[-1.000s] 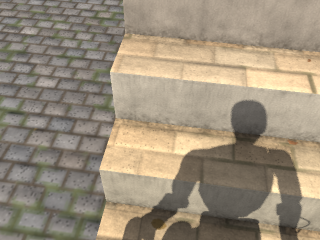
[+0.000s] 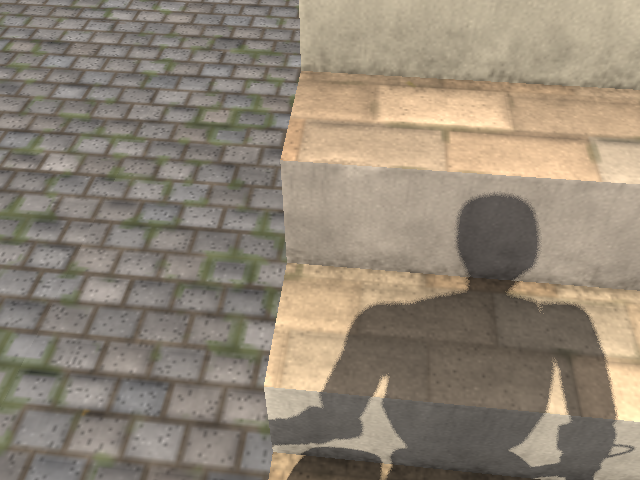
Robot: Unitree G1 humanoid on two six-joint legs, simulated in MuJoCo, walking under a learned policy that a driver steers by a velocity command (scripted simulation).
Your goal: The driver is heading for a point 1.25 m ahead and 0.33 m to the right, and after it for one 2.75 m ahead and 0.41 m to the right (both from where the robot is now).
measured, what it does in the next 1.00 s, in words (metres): climbs, turning right: right foot 0.22 m higher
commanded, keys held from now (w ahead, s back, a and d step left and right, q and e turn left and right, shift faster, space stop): w+e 0.74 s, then w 0.26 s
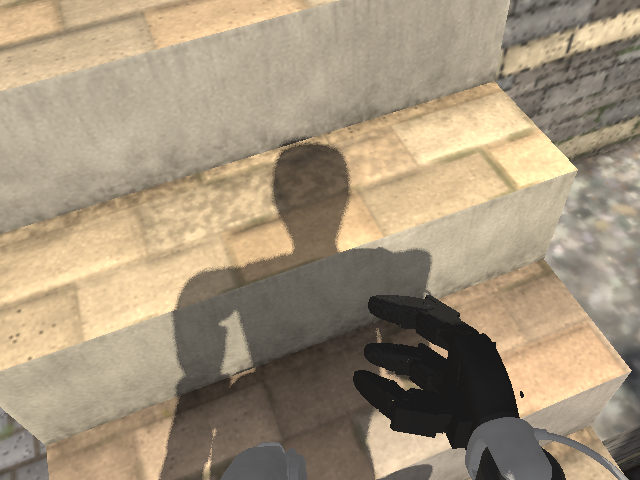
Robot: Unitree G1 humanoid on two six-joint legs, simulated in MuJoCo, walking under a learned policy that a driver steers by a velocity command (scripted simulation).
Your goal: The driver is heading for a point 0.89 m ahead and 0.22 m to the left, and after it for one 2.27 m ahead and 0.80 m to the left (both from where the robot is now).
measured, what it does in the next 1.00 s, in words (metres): climbs, turning left: left foot 0.22 m higher, then right foot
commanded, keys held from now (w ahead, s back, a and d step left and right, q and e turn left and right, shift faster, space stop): w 0.14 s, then w+q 0.86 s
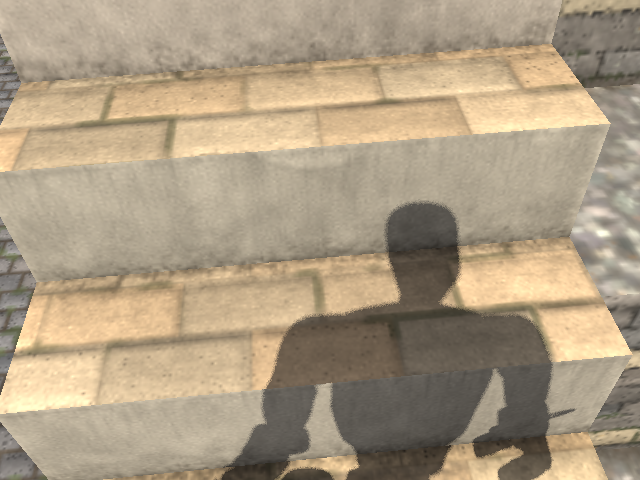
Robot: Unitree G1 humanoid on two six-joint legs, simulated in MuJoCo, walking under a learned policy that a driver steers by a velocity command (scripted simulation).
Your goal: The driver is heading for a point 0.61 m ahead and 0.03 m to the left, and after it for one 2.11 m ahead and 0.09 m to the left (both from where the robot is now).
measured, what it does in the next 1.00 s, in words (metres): climbs, turning left: right foot 0.22 m higher, then left foot 0.21 m higher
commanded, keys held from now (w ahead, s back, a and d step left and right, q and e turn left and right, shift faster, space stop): w+q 0.30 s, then w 0.70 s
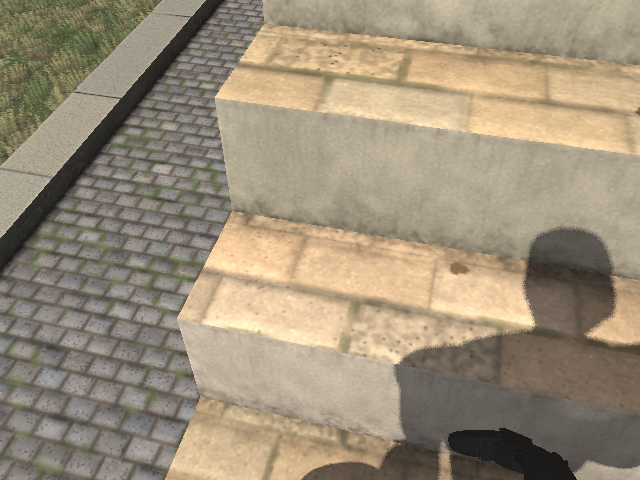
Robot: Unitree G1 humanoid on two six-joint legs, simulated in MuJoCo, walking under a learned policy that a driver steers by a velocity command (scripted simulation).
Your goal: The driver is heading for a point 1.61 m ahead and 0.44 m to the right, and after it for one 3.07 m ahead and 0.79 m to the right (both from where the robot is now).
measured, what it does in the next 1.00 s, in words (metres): climbs: right foot 0.22 m higher, then left foot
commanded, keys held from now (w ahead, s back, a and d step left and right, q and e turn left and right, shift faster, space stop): w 0.76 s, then w+e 0.24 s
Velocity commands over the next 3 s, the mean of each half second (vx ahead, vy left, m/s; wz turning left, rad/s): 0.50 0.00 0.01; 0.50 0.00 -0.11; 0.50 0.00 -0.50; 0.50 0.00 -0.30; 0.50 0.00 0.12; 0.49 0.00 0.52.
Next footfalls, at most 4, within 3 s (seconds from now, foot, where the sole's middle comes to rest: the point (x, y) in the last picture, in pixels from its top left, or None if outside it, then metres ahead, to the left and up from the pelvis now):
0.44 right None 0.36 -0.12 -0.41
0.86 left None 0.34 0.10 -0.42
1.42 right None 0.29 -0.15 -0.42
1.82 left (401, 319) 0.55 -0.07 -0.21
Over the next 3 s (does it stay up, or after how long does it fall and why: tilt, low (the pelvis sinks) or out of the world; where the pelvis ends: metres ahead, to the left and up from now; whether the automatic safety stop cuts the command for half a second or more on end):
stays up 0.85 -0.35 0.87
